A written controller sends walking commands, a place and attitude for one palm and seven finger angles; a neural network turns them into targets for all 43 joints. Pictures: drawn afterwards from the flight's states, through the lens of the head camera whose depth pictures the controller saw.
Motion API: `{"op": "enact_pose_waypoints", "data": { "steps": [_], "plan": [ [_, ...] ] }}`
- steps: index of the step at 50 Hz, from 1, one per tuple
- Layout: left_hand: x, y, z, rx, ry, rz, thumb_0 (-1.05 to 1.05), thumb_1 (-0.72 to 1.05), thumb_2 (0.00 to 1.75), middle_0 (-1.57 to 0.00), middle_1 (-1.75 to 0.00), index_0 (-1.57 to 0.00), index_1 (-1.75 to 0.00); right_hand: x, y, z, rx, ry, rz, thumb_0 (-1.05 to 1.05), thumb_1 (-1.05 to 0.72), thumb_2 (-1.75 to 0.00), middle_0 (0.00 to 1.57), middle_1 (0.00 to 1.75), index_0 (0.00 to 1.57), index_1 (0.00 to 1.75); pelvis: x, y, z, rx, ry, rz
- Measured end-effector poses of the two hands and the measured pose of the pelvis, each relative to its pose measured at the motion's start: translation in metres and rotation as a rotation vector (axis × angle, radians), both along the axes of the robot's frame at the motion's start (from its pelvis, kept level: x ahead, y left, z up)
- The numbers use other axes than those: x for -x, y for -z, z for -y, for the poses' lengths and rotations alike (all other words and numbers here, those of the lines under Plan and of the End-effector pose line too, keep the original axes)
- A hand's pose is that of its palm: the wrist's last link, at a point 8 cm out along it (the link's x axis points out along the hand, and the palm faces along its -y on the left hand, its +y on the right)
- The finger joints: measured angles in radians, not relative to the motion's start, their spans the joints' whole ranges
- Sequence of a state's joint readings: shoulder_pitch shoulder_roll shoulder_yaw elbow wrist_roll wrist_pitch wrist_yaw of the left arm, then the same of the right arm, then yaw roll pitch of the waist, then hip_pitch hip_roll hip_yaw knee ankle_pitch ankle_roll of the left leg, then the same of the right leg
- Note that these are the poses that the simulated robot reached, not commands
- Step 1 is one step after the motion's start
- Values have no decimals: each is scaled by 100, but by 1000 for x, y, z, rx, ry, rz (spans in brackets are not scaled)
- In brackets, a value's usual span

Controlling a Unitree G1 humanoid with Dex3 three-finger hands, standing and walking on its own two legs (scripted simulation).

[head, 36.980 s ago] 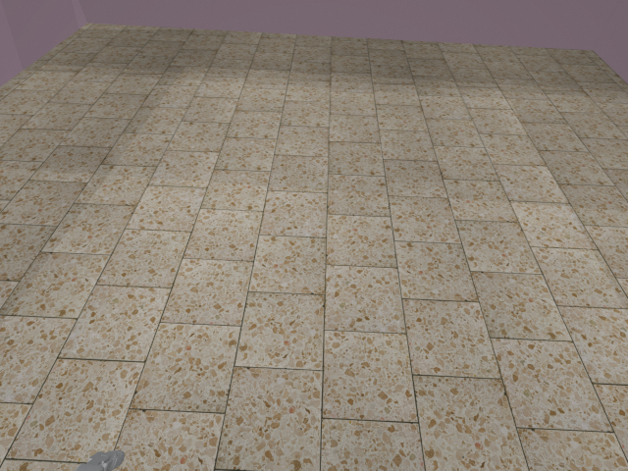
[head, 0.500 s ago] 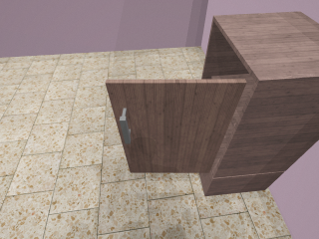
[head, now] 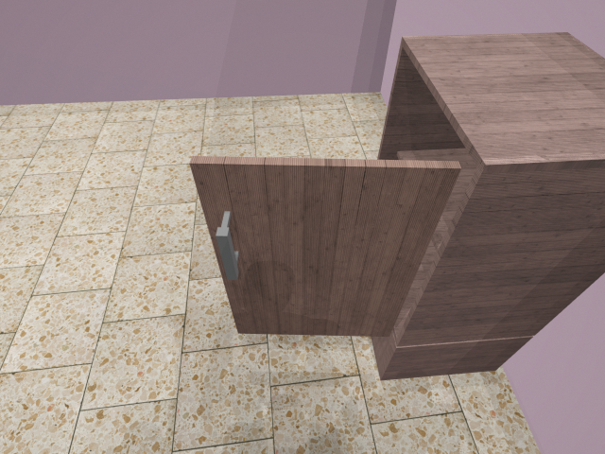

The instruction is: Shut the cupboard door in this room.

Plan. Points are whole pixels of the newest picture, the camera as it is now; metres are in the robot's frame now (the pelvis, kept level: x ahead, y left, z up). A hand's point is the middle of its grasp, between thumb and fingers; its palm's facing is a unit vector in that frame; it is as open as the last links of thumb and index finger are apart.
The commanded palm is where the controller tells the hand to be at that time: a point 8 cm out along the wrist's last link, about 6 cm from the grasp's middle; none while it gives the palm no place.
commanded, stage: look again from close up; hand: left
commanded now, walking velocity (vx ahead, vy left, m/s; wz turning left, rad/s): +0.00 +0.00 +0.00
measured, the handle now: (229, 246) +0.46 +0.16 -0.05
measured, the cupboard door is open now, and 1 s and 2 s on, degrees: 84 84 84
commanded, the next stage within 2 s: raise the hand and make a fist in 0.46 s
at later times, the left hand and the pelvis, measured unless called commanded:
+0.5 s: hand out of the picture -0.01 +0.16 -0.18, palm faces +0.03 -0.98 -0.18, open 7.3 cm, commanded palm none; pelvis +0.00 -0.01 +0.00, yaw +0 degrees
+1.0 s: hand out of the picture +0.12 +0.17 -0.09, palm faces +0.05 -1.00 +0.04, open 6.1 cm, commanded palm +0.11 +0.22 -0.07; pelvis -0.06 -0.01 -0.11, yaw +4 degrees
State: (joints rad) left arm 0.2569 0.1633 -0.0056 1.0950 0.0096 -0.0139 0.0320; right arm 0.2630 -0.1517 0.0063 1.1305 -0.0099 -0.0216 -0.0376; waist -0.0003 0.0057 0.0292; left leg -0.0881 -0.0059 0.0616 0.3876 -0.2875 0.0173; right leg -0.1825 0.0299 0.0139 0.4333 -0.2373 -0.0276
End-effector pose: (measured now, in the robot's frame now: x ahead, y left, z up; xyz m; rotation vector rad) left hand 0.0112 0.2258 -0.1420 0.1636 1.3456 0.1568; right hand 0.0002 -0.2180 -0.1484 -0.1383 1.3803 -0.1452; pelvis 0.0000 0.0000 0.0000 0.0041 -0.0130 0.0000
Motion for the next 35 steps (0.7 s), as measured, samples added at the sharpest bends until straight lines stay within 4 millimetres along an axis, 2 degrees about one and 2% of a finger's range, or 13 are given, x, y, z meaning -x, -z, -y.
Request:
{"op": "enact_pose_waypoints", "data": {
  "steps": [15,29,30,31,35],
  "plan": [
    [16,2,10,14,-14,-36,1,93,90,-20,-30,-20,-30,19,0,-1,-8,12,-46,0,-91,-90,20,29,20,29,2,0,5,0,-1,0],
    [27,6,16,30,-17,-54,1,93,90,-20,-30,-20,-30,19,-1,-2,-4,14,-44,0,-91,-90,20,29,20,29,4,1,5,8,-1,-6],
    [19,2,10,23,-75,-5,2,93,90,-20,-30,-20,-30,15,-3,0,15,9,-3,0,-90,-90,20,29,20,29,6,2,5,9,3,-1],
    [3,-10,1,0,-101,109,3,94,90,-21,-30,-20,-30,8,-5,4,46,8,68,0,-91,-90,20,30,20,30,7,4,5,7,4,-4],
    [-79,-80,-14,-66,-94,662,3,95,90,-22,-32,-22,-32,-33,-15,22,89,-21,375,1,-92,-90,20,30,20,30,15,12,0,2,-52,-31]
  ]
}}
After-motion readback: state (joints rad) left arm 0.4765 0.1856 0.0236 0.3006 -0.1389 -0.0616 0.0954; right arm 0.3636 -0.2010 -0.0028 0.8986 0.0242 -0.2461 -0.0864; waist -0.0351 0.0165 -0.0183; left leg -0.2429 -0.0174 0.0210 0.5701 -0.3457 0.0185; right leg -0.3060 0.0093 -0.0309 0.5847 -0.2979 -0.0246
